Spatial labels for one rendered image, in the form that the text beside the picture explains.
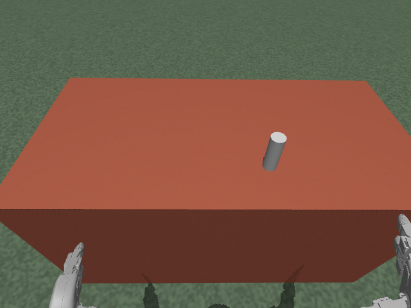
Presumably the can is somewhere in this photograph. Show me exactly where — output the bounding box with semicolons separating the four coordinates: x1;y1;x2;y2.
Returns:
262;132;286;171

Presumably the left robot hand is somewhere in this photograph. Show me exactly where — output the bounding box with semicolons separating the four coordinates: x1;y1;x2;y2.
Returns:
49;243;99;308

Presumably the right robot hand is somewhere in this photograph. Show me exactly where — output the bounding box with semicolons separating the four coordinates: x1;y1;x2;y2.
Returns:
361;214;411;308

